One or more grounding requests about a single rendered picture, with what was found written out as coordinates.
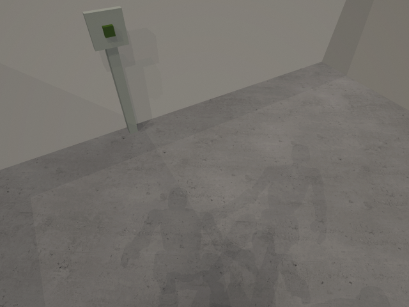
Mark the panel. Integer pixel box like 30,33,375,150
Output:
82,6,138,134

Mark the button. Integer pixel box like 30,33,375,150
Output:
102,24,116,38

